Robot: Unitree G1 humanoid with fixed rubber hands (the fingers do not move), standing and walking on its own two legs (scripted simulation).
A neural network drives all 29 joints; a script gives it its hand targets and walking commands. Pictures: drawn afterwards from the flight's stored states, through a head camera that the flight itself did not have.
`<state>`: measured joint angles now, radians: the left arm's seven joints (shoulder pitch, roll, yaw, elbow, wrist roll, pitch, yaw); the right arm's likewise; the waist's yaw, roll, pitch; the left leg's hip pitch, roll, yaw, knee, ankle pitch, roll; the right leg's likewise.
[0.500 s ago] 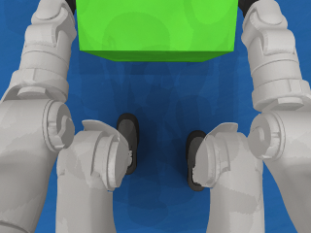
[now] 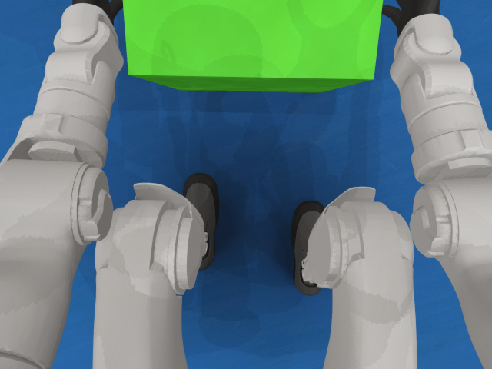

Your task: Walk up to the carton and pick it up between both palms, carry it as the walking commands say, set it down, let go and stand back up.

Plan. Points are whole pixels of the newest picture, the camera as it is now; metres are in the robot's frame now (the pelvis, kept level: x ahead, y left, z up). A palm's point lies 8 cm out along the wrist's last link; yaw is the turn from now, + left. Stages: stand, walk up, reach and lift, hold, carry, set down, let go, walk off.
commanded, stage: set down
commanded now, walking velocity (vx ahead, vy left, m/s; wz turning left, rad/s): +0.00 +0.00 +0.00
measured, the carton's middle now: (251, 17) +0.54 +0.04 -0.24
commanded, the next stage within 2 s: let go in 1.66 s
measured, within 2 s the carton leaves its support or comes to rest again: neither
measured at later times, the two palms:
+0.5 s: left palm out of the picture +0.53 +0.25 -0.13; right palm out of the picture +0.55 -0.18 -0.13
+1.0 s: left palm out of the picture +0.53 +0.26 +0.02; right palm out of the picture +0.55 -0.19 +0.02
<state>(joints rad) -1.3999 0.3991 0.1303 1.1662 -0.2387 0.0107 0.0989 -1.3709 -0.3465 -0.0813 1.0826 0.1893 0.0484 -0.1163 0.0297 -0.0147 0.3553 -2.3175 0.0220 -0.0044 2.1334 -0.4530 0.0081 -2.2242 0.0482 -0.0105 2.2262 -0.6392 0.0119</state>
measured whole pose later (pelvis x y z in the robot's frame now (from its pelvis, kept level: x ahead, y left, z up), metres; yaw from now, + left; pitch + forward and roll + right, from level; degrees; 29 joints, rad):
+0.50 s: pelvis +0.00 +0.00 +0.01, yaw +0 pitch +37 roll +0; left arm -1.29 0.45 0.18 0.99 -0.24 0.07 0.06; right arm -1.30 -0.40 -0.09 0.93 0.22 0.11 -0.10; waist 0.02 -0.02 0.30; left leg -2.29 0.02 -0.01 2.11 -0.47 0.00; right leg -2.20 0.05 -0.01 2.20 -0.65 0.00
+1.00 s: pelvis +0.02 +0.00 +0.12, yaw +0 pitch +46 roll -1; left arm -1.13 0.41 0.27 0.84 -0.14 0.18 -0.02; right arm -1.14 -0.37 -0.22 0.81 0.12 0.20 -0.02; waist 0.02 -0.01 -0.01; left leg -2.10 0.01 -0.01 1.73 -0.43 0.01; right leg -2.02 0.04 0.00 1.80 -0.59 0.01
